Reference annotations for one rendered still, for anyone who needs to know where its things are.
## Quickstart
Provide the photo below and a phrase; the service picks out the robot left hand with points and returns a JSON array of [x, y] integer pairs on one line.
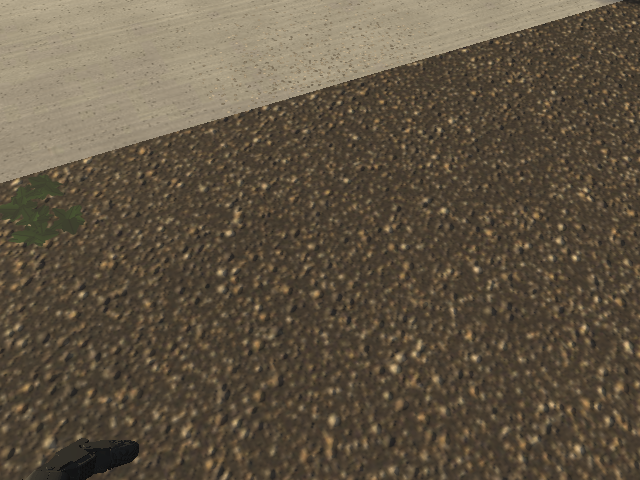
[[81, 459]]

